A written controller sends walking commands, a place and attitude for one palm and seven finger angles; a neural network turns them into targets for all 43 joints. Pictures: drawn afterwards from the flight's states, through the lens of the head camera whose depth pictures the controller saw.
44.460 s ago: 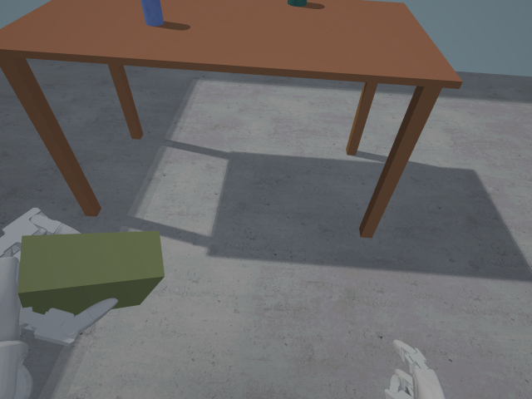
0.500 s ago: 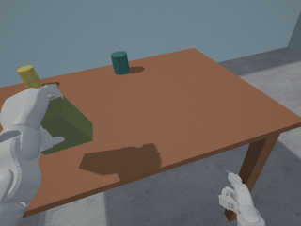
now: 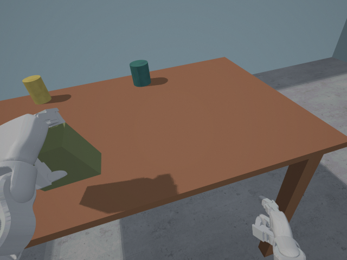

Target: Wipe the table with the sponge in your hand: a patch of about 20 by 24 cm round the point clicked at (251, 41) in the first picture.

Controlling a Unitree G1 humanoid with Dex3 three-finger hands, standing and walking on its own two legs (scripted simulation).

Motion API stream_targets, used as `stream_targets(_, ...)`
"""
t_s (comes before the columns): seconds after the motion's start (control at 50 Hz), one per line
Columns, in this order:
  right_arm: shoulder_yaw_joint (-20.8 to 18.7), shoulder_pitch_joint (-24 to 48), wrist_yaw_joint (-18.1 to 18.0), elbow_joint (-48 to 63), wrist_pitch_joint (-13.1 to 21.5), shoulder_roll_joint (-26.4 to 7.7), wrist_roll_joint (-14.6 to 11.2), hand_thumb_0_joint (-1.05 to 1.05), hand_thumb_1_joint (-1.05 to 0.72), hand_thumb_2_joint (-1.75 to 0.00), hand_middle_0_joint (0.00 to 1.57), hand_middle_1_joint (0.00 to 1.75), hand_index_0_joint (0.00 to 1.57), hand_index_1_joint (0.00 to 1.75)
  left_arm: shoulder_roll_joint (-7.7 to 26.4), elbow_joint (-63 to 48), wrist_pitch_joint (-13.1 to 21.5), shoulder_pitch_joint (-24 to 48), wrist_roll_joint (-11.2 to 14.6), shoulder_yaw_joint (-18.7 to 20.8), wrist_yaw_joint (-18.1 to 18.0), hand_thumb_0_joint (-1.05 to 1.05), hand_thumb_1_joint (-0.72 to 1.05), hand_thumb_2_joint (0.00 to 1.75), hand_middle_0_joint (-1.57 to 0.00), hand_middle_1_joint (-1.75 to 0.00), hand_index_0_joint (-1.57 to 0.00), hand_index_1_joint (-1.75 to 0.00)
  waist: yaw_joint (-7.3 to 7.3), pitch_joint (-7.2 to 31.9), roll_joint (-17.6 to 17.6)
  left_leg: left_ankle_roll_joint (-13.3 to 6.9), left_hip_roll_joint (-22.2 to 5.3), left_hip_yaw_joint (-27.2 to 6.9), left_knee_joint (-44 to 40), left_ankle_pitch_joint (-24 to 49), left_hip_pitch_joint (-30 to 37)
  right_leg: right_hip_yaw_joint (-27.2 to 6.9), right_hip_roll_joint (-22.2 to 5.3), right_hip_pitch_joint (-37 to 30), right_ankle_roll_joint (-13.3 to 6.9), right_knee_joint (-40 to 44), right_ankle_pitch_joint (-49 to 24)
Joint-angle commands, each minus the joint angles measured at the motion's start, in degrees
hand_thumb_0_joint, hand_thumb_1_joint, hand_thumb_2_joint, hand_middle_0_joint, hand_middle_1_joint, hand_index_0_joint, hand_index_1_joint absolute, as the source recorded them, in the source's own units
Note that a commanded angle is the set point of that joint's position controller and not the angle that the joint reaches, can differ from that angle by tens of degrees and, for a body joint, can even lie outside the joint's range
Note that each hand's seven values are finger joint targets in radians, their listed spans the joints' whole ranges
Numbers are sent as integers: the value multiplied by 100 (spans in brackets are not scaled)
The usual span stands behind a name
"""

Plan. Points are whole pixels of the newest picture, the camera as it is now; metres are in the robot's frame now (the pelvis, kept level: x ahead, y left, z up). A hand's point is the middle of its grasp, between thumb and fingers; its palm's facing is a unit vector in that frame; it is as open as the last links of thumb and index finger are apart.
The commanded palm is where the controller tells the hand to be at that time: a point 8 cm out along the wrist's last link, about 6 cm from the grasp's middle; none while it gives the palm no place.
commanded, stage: bring the sponge back beside the body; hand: left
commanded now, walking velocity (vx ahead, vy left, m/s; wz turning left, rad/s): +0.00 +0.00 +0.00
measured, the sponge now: (61, 164) +0.21 +0.29 +0.17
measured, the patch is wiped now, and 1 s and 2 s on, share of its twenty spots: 0.95 0.95 0.95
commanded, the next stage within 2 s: step back with the hand held close in 0.40 s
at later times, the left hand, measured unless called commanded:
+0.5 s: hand (46, 152) +0.20 +0.28 +0.22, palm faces +0.38 -0.17 -0.91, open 9.8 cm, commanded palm +0.16 +0.28 +0.27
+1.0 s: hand (49, 122) +0.21 +0.26 +0.28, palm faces +0.53 -0.71 -0.47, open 9.8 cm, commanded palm +0.13 +0.30 +0.27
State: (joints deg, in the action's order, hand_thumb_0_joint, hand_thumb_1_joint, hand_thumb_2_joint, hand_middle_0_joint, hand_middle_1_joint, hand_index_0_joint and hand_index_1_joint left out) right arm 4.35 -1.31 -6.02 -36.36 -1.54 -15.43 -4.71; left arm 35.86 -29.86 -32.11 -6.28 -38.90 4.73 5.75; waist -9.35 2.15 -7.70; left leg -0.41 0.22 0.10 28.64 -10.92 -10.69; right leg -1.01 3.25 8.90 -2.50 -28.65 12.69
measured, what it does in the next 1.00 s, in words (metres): steps on the spot: left foot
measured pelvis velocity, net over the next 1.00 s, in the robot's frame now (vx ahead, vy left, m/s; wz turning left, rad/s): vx -0.01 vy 0.01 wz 0.04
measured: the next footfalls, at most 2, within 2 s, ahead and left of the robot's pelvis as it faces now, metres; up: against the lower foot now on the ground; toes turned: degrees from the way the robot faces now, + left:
left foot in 0.70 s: +0.03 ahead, +0.11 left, +0.00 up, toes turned -1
right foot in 1.36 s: -0.02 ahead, -0.11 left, +0.00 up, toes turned +2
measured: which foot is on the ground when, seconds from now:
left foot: down 0.00-0.58, up 0.60-0.68, down 0.70-1.00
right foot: down 0.00-1.00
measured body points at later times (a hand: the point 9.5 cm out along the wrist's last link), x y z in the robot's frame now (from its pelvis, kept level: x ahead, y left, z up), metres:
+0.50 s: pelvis +0.00 +0.00 +0.00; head -0.06 -0.05 +0.44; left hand +0.17 +0.29 +0.27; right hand +0.27 -0.18 -0.05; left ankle +0.06 +0.11 -0.73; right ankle +0.04 -0.09 -0.73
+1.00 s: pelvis -0.01 +0.01 -0.01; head +0.01 +0.01 +0.44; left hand +0.18 +0.29 +0.31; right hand +0.11 -0.23 -0.12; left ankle -0.01 +0.11 -0.73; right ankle +0.04 -0.09 -0.73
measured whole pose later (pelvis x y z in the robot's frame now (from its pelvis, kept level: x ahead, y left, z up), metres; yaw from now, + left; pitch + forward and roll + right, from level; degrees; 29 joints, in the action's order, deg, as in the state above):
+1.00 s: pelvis -0.01 +0.01 -0.01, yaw +2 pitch +2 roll -2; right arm 1.6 -15.5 -2.2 -36.5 0.3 -13.1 -1.9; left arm 32.4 -37.9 7.0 -14.2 4.1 33.9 -7.0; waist 2.1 -0.4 -2.3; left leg -1.3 1.2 -3.1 36.8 -18.0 -20.4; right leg 1.7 2.9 21.1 -1.5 -30.0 10.9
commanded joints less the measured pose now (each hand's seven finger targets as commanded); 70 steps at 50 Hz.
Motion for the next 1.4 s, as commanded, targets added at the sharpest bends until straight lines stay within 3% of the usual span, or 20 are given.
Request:
stream_targets(0.0, -167, 1773, -1, 1275, 434, -417, 70, 0, -90, -90, 20, 30, 20, 30, 1339, -1116, 198, 1182, -173, 934, -263, 0, 10, 130, -120, -160, -120, -160, -53, 568, 331, -29, 105, -408, -406, -129, 196, -684, -219, 309, -152, 887, 630)
stream_targets(0.44, -145, 1809, -38, 1322, 528, -384, 60, 0, -90, -90, 20, 30, 20, 30, 1377, -1304, 250, 1433, -183, 996, -340, 0, 10, 130, -120, -160, -120, -160, -107, 747, 79, -9, 96, -491, -571, -216, 166, -617, -152, 54, -196, 734, 406)
stream_targets(0.48, -167, 1749, -30, 1249, 495, -420, 85, 0, -90, -90, 20, 30, 20, 30, 1358, -1194, 252, 1246, -183, 996, -349, 0, 10, 130, -120, -160, -120, -160, -80, 620, 166, -7, 78, -464, -564, -132, 198, -548, -141, 139, -184, 775, 356)
stream_targets(0.5, -144, 1527, -101, 1032, 442, -466, 71, 0, -90, -90, 20, 30, 20, 30, 799, 323, 110, 1278, -300, 456, -322, 0, 10, 130, -120, -160, -120, -160, 158, -99, 664, 14, 65, -391, -598, -471, -30, -451, -111, 593, -157, 903, 640)
stream_targets(0.52, -82, 381, 64, 2152, 476, -316, 51, 0, -90, -90, 20, 30, 20, 30, 195, -859, 1730, 2908, 3992, 1768, -754, 0, 10, 130, -120, -160, -120, -160, 927, -1301, 1461, -166, 27, -603, -68, -1708, -29, -908, -347, 2197, -18, 1807, 1876)
stream_targets(0.54, -31, 10, 29, 1541, 493, -337, 264, 0, -90, -90, 20, 30, 20, 30, 643, 41, 2325, 1405, 4011, 1977, -936, 0, 10, 130, -120, -160, -120, -160, 706, -336, 2448, -235, 130, -474, 826, -1504, 120, -1091, -625, 2352, -187, 1887, 2141)
stream_targets(0.58, -209, -253, 71, 1416, 342, -313, 274, 0, -90, -90, 20, 30, 20, 30, 525, -787, 2715, 979, 4174, 2078, -1069, 0, 10, 130, -120, -160, -120, -160, 780, 96, 2528, -155, 184, -287, 2056, -1091, 230, -1377, -1266, 2462, -427, 1786, 1680)
stream_targets(0.64, -129, -362, 83, 1431, 372, -335, 344, 0, -90, -90, 20, 30, 20, 30, 577, -2284, 3449, 640, 4371, 2402, -1281, 0, 10, 130, -120, -160, -120, -160, 970, 908, 276, -152, -184, -361, 975, -570, -22, -1071, -1500, 1409, -462, 611, -174)
stream_targets(0.7, -325, -405, 153, 1492, 458, -621, 432, 0, -90, -90, 20, 30, 20, 30, 652, -3114, 3848, 221, 4347, 3028, -1477, 0, 10, 130, -120, -160, -120, -160, 779, 755, -1516, -422, -982, -1585, -634, 442, -1106, -218, -496, 432, -29, -756, -832)
stream_targets(0.76, -377, -620, 282, 1364, 532, -419, 506, 0, -90, -90, 20, 30, 20, 30, 719, -2978, 4032, -369, 4310, 3377, -1512, 0, 10, 130, -120, -160, -120, -160, 776, 1228, -1037, -296, -1033, -1541, -7, 4271, -1, 13, -331, 926, 79, -844, -118)
stream_targets(0.86, -539, -687, 345, 1048, 606, -480, 426, 0, -90, -90, 20, 30, 20, 30, 569, -1859, 4129, -320, 4265, 3443, -1411, 0, 10, 130, -120, -160, -120, -160, 908, 1114, -28, -146, -1107, -1455, 213, 4174, 94, 34, -334, 657, 83, -69, -576)
stream_targets(0.96, -654, -748, 334, 1056, 545, -495, 200, 0, -90, -90, 20, 30, 20, 30, 373, -1383, 4112, -873, 4391, 3283, -1354, 0, 10, 130, -120, -160, -120, -160, 1069, 1333, 1242, -27, -638, -846, 1264, 1276, -687, -740, -1480, 313, -312, 40, -3067)
stream_targets(1.0, -608, -693, 312, 1047, 558, -343, 192, 0, -90, -90, 20, 30, 20, 30, 460, -1695, 4217, -1115, 4469, 3322, -1348, 0, 10, 130, -120, -160, -120, -160, 1108, 1285, 1718, 38, -349, -472, 1910, -756, -783, -1142, -2052, 767, -471, 330, -2755)
stream_targets(1.1, -463, -475, 235, 1091, 666, -220, 307, 0, -90, -90, 20, 30, 20, 30, 703, -2838, 4362, -1185, 4461, 3616, -1491, 0, 10, 130, -120, -160, -120, -160, 1115, 967, 1239, -96, -522, -369, 1076, -1139, -717, -931, -1872, 1515, -269, 230, -1188)
stream_targets(1.16, -592, -406, 153, 1256, 836, -505, 423, 0, -90, -90, 20, 30, 20, 30, 577, -3352, 4496, -879, 4385, 3671, -1627, 0, 10, 130, -120, -160, -120, -160, 933, 849, -1035, -505, -1459, -1524, -682, -246, -1281, 55, -472, 1303, 232, -1508, -141)
stream_targets(1.18, -608, -620, 153, 1195, 905, -389, 441, 0, -90, -90, 20, 30, 20, 30, 605, -3130, 4480, -742, 4363, 3710, -1655, 0, 10, 130, -120, -160, -120, -160, 955, 921, -1266, -563, -1619, -1362, -673, 380, -1232, 44, -460, 1399, 265, -1955, 772)
stream_targets(1.22, -622, -733, 162, 1023, 1044, -388, 484, 0, -90, -90, 20, 30, 20, 30, 538, -2874, 4437, -71, 4297, 3534, -1671, 0, 10, 130, -120, -160, -120, -160, 993, 765, -1050, -656, -1752, -1503, -654, 1090, -966, -61, -342, 1798, 297, -2491, 1599)
stream_targets(1.28, -651, -909, 249, 797, 1106, -454, 369, 0, -90, -90, 20, 30, 20, 30, 180, -1463, 4295, 531, 4239, 3136, -1548, 0, 10, 130, -120, -160, -120, -160, 907, 783, -410, -474, -1611, -1056, 154, 2502, -119, -57, -350, 1646, 328, -890, 1005)
stream_targets(1.34, -557, -586, 292, 916, 1050, -500, 287, 0, -90, -90, 20, 30, 20, 30, -221, -825, 4222, 1145, 4198, 2492, -1354, 0, 10, 130, -120, -160, -120, -160, 939, 461, -96, -256, -1245, -885, 771, 1105, -533, 33, -441, 953, 282, 628, -526)
stream_targets(1.38, -511, -429, 303, 1017, 1007, -363, 230, 0, -90, -90, 20, 30, 20, 30, -259, -729, 4211, 1282, 4227, 2208, -1281, 0, 10, 130, -120, -160, -120, -160, 1096, 321, 1241, 26, -585, -352, 1890, -795, -1260, -788, -1485, 885, -168, 665, -2772)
